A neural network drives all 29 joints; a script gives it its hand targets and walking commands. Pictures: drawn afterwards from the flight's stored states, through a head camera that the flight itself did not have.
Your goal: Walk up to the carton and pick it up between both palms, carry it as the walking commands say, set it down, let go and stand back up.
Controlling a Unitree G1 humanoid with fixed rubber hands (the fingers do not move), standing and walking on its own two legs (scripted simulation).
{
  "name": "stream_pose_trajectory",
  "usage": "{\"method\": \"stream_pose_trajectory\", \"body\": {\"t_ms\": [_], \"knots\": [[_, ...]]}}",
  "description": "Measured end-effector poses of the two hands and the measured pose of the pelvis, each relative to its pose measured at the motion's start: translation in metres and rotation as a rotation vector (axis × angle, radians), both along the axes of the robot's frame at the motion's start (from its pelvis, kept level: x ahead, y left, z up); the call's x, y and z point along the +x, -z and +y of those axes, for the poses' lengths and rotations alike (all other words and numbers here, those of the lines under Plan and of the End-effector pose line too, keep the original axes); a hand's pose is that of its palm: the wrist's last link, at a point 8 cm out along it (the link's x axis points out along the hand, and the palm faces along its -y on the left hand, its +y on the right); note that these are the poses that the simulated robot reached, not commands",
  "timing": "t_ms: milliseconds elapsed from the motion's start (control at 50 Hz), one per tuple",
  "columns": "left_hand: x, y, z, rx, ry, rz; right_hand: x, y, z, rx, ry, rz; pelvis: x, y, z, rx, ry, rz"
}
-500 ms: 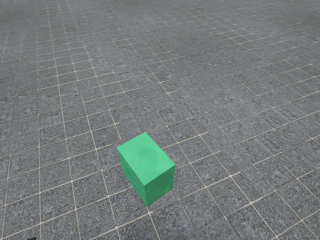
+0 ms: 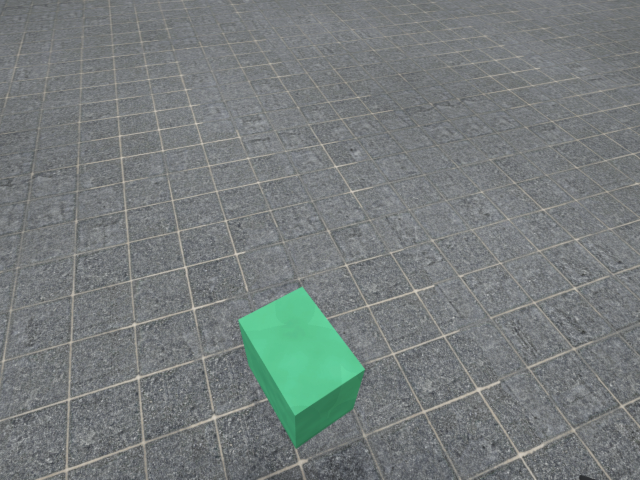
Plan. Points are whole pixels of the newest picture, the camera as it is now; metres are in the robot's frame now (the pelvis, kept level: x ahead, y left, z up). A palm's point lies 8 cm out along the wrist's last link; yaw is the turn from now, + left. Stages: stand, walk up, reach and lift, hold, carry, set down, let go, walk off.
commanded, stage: walk up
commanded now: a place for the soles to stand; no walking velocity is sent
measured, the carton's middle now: (299, 367) +0.55 +0.04 -0.61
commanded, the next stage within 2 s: none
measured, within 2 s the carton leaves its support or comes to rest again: neither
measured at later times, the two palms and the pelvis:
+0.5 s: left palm (70, 479) +0.17 +0.30 -0.07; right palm out of the picture +0.14 -0.33 -0.08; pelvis +0.04 -0.01 +0.02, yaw +0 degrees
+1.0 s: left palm out of the picture +0.16 +0.24 -0.08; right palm out of the picture +0.15 -0.51 -0.05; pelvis +0.07 -0.12 -0.02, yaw +12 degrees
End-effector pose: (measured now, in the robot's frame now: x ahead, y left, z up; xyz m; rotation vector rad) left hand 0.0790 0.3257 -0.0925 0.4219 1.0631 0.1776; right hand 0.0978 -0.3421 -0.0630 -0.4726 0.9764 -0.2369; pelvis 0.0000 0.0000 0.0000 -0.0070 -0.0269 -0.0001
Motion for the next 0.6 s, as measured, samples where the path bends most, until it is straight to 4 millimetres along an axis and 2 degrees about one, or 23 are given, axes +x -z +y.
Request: {"method": "stream_pose_trajectory", "body": {"t_ms": [80, 180, 280, 360, 480, 600], "knots": [[0.016, 0.005, -0.007, 0.028, -0.003, -0.004, 0.005, 0.019, -0.009, 0.022, 0.029, 0.035, 0.011, 0.01, -0.011, 0.001, 0.004, -0.001], [0.041, 0.0, -0.013, 0.029, -0.003, -0.014, 0.011, 0.036, 0.002, 0.076, 0.055, 0.076, 0.022, 0.007, -0.013, 0.016, 0.008, -0.005], [0.072, -0.011, -0.02, 0.012, -0.008, -0.056, 0.018, 0.039, 0.012, 0.11, 0.052, 0.108, 0.03, -0.002, -0.013, 0.016, 0.005, -0.006], [0.088, -0.018, -0.023, 0.002, -0.014, -0.066, 0.027, 0.033, 0.013, 0.114, 0.059, 0.113, 0.034, -0.009, -0.013, 0.017, 0.004, -0.008], [0.095, -0.022, -0.026, -0.019, -0.031, -0.052, 0.038, 0.022, 0.011, 0.105, 0.066, 0.116, 0.038, -0.019, -0.013, 0.012, 0.003, -0.009], [0.088, -0.021, -0.026, -0.035, -0.052, -0.016, 0.047, 0.013, 0.01, 0.097, 0.066, 0.119, 0.039, -0.025, -0.012, 0.008, 0.001, -0.008]]}}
